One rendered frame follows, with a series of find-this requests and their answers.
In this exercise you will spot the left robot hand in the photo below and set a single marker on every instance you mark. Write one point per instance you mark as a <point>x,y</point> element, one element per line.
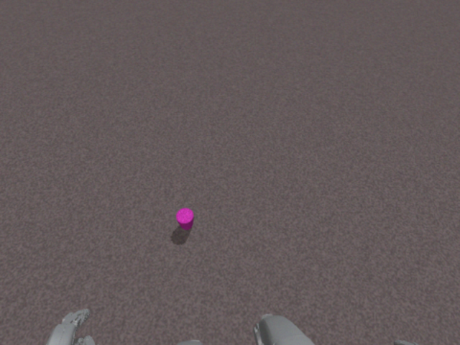
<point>64,334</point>

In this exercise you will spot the cup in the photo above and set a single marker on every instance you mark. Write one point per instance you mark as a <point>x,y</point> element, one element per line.
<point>185,218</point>

